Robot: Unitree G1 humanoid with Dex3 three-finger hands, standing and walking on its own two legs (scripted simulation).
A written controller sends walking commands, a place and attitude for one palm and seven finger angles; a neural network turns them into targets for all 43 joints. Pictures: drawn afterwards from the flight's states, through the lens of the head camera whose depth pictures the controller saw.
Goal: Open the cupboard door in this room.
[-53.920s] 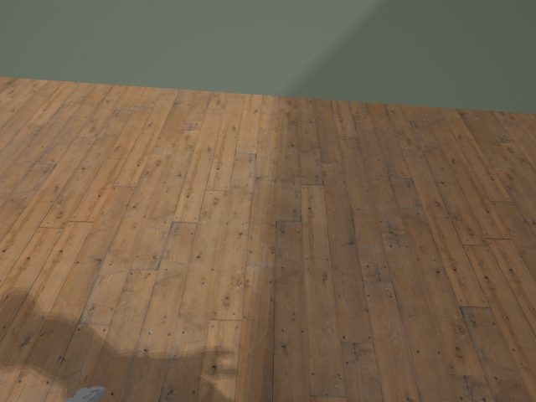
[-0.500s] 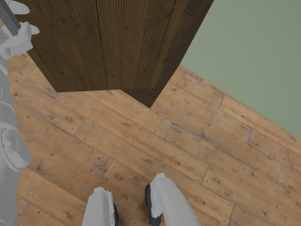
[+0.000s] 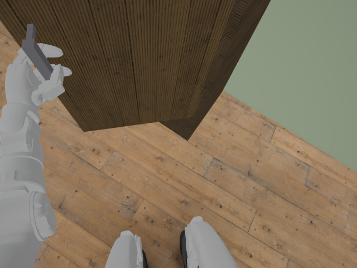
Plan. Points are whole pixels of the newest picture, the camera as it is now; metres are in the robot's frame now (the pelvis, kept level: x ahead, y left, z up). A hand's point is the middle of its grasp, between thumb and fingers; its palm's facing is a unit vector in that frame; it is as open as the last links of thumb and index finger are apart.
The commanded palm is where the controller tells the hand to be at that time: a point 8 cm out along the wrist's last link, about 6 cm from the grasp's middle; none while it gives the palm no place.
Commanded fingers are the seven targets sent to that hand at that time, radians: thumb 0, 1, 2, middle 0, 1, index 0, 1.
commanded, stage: pull the door open along its arc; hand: left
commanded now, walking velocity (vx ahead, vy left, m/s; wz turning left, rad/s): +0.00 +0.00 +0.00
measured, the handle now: (45, 60) +0.55 +0.23 +0.05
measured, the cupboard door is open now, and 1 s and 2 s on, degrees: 45 77 76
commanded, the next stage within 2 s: open thumb and fingers to let go in 0.56 s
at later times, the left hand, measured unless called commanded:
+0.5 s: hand (102, 162) +0.33 +0.12 +0.04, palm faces +0.34 -0.94 +0.01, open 5.9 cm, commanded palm +0.27 +0.18 +0.04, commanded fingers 0.00 0.90 0.90 -0.40 -1.35 -0.40 -1.35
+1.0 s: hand (114, 163) +0.32 +0.09 +0.04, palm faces +0.42 -0.91 -0.02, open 8.7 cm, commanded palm +0.27 +0.14 +0.04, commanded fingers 0.00 -0.36 0.36 -0.31 -1.22 -0.31 -1.22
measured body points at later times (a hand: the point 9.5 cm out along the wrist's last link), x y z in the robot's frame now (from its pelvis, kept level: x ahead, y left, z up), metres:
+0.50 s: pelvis +0.01 -0.02 +0.01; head +0.10 -0.02 +0.46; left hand +0.31 +0.16 +0.04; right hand +0.20 -0.23 -0.09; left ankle -0.02 +0.09 -0.64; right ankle +0.03 -0.13 -0.64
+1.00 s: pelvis -0.01 -0.05 +0.01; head +0.07 -0.06 +0.45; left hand +0.30 +0.14 +0.04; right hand +0.15 -0.28 -0.11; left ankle -0.02 +0.09 -0.64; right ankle +0.03 -0.13 -0.64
